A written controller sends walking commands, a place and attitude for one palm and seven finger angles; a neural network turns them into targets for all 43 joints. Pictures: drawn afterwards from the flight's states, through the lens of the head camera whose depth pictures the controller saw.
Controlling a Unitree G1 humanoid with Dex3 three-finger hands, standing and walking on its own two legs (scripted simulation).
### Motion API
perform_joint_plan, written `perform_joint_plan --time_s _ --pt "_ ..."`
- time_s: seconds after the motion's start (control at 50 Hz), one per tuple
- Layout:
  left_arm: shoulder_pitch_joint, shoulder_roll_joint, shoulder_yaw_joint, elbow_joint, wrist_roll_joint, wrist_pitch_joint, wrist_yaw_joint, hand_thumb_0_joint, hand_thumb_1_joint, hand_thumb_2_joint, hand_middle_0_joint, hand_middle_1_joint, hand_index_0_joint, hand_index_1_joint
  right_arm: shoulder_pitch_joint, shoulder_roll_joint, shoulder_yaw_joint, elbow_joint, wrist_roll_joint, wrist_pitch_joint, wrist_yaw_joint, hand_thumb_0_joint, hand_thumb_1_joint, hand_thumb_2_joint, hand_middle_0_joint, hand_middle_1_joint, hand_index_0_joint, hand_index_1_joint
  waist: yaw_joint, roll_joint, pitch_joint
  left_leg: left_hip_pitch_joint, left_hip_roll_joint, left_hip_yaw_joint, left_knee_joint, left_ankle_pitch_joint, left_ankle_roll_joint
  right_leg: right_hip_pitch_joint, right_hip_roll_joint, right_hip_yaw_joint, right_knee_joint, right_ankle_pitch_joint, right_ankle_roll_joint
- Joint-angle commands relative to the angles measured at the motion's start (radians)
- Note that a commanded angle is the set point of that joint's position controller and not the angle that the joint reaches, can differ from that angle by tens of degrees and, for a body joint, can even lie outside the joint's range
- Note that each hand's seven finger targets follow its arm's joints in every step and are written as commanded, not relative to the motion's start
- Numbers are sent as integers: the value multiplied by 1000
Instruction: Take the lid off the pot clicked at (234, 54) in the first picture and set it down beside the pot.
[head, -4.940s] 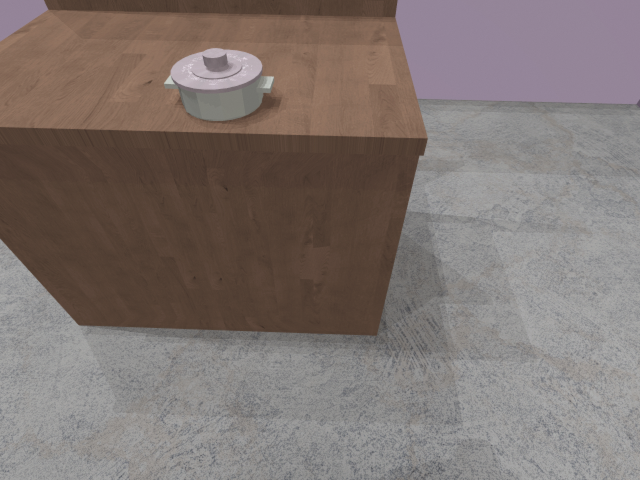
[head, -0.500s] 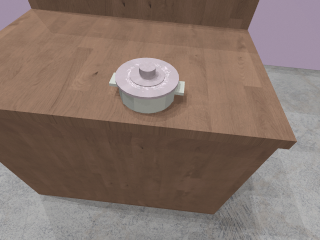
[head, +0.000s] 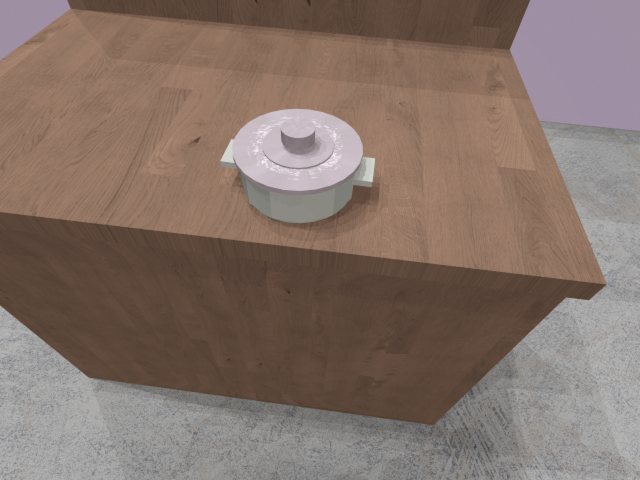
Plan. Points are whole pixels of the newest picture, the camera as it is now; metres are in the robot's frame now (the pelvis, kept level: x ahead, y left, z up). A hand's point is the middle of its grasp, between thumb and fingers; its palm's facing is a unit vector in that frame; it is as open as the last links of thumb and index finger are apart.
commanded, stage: lift the closed hand beside the body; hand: left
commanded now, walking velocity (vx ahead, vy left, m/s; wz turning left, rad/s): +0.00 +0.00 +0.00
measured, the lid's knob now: (298, 133) +0.52 +0.07 +0.15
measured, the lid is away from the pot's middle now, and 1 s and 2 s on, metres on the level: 0.00 0.00 0.00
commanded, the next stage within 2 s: raise the hand higher, near the body in 0.56 s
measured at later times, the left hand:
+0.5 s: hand out of the picture +0.08 +0.19 +0.05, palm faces +0.31 -0.90 -0.32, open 3.3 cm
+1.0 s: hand out of the picture +0.11 +0.19 +0.14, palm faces +0.31 -0.84 -0.45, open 3.1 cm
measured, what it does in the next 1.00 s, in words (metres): shifts its weight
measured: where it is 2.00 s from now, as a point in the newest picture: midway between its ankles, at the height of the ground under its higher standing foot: outside the picture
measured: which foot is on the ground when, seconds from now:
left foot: down 0.00-1.00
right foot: down 0.00-1.00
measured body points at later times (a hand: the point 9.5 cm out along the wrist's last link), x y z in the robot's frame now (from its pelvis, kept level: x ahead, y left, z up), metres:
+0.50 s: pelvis -0.05 -0.04 +0.00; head -0.08 -0.05 +0.45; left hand +0.06 +0.24 +0.07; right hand +0.19 -0.24 -0.03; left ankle -0.01 +0.05 -0.74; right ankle -0.07 -0.11 -0.74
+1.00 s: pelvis -0.04 -0.04 +0.01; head -0.07 -0.06 +0.46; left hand +0.08 +0.23 +0.17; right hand +0.15 -0.28 -0.07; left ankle -0.01 +0.05 -0.74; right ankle -0.07 -0.11 -0.74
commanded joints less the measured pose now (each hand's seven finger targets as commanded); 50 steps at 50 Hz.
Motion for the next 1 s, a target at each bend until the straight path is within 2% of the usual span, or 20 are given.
perform_joint_plan --time_s 0.0,0.02,0.04,0.06,0.08,0.12,0.14,0.18,0.24,0.26,0.3,0.42,0.44,0.54,0.64,0.68,0.74,0.84,0.94,0.98 --pt "2 21 -73 -812 -14 -23 110 0 900 900 -376 -492 -376 -492 -62 -156 -29 -259 30 -231 4 0 -900 -900 200 300 200 300 9 281 -357 353 151 -182 -91 793 -176 -54 -23 7 27 193 -28" --pt "60 27 -52 -776 7 -5 115 0 900 900 -420 -540 -420 -540 -86 -162 -27 -276 11 -236 16 0 -900 -900 200 300 200 300 22 214 -268 335 149 -193 -102 837 -175 -84 -13 -22 42 175 -21" --pt "238 -53 -82 -605 32 14 106 0 900 900 -464 -588 -464 -588 -139 -156 -36 -277 2 -225 32 0 -900 -900 200 300 200 300 37 82 -153 287 149 -183 -94 834 -160 -135 -2 -38 8 151 -20" --pt "290 -81 -98 -486 43 32 81 0 900 900 -508 -636 -508 -636 -135 -171 -58 -308 -10 -194 53 0 -900 -900 200 300 200 300 32 -87 -61 180 147 -179 -83 737 -135 -168 0 -57 -23 160 -19" --pt "313 -15 -34 -526 46 21 53 0 900 900 -552 -684 -552 -684 -155 -185 -85 -351 -13 -161 62 0 -900 -900 200 300 200 300 42 -181 -32 112 147 -164 -64 614 -118 -164 -5 -56 -48 218 -18" --pt "434 103 97 -596 32 -25 9 0 900 900 -640 -780 -640 -780 -224 -196 -103 -414 -17 -106 60 0 -900 -900 200 300 200 300 64 -262 -12 4 119 -119 -51 404 -89 -118 -22 -31 -83 303 -10" --pt "517 140 164 -605 18 -44 1 0 900 900 -684 -828 -684 -828 -237 -190 -107 -442 -13 -84 56 0 -900 -900 200 300 200 300 84 -227 -23 -4 116 -106 -53 397 -93 -73 -30 -30 -80 332 -14" --pt "385 220 186 -924 -5 -106 -24 0 900 900 -772 -924 -772 -924 -270 -189 -84 -545 -9 -76 49 0 -900 -900 200 300 200 300 77 -125 -97 39 101 -87 -58 321 -89 -69 -33 -2 -86 288 -9" --pt "149 282 210 -1145 -8 -147 -8 0 900 900 -904 -1068 -904 -1068 -271 -172 -49 -585 -15 -74 25 0 -900 -900 200 300 200 300 37 127 -105 109 92 -64 -66 198 -82 -126 -28 21 -133 199 -6" --pt "113 239 171 -1144 -13 -146 -6 0 900 900 -948 -1116 -948 -1116 -273 -165 -38 -593 -19 -72 16 0 -900 -900 200 300 200 300 21 151 -45 96 88 -69 -76 139 -81 -160 -23 23 -153 149 -7" --pt "122 209 156 -1123 -23 -144 -4 0 900 900 -1036 -1212 -1036 -1212 -254 -164 -32 -596 -17 -65 3 0 -900 -900 200 300 200 300 13 155 -1 116 85 -69 -81 80 -73 -180 -19 25 -182 98 -9" --pt "165 250 193 -1282 -37 -180 -11 0 900 900 -1300 -1500 -1300 -1500 -265 -174 -30 -633 -28 -70 -19 0 -900 -900 200 300 200 300 36 48 -50 183 69 -63 -73 55 -53 -151 -28 53 -252 -2 0" --pt "166 287 230 -1295 -34 -182 -6 0 900 900 -1300 -1500 -1300 -1500 -271 -177 -29 -633 -26 -73 -19 0 -900 -900 200 300 200 300 39 37 -38 186 67 -60 -66 63 -55 -161 -25 56 -266 -5 1" --pt "240 302 289 -1300 -41 -193 -10 0 900 900 -1300 -1500 -1300 -1500 -295 -167 -30 -616 -29 -73 -22 0 -900 -900 200 300 200 300 61 31 30 175 67 -58 -69 81 -55 -151 -30 79 -304 -6 1" --pt "263 356 343 -1463 -37 -211 2 0 900 900 -1300 -1500 -1300 -1500 -315 -164 -25 -619 -31 -103 -27 0 -900 -900 200 300 200 300 81 106 -37 196 72 -65 -61 141 -61 -82 -33 95 -287 66 1" --pt "320 319 345 -1394 -41 -208 0 0 900 900 -1300 -1500 -1300 -1500 -311 -155 -33 -601 -32 -99 -29 0 -900 -900 200 300 200 300 81 18 -7 181 78 -70 -72 161 -58 -72 -29 80 -275 96 0" --pt "366 296 350 -1336 -41 -208 -17 0 900 900 -1300 -1500 -1300 -1500 -320 -159 -48 -590 -25 -87 -23 0 -900 -900 200 300 200 300 83 -30 23 186 77 -58 -76 175 -53 -89 -22 77 -280 119 10" --pt "277 379 391 -1512 -34 -242 4 0 900 900 -1300 -1500 -1300 -1500 -315 -176 -44 -601 -26 -120 -33 0 -900 -900 200 300 200 300 87 88 -75 237 76 -53 -61 204 -53 -56 -30 100 -272 164 16" --pt "327 338 403 -1425 -37 -236 3 0 900 900 -1300 -1500 -1300 -1500 -313 -168 -54 -574 -25 -109 -31 0 -900 -900 200 300 200 300 87 2 -12 229 77 -52 -77 245 -52 -63 -16 80 -265 246 14" --pt "306 326 388 -1467 -41 -246 -5 0 900 900 -1300 -1500 -1300 -1500 -309 -172 -52 -580 -24 -106 -29 0 -900 -900 200 300 200 300 86 46 -25 231 80 -52 -82 269 -52 -38 -18 69 -245 287 12"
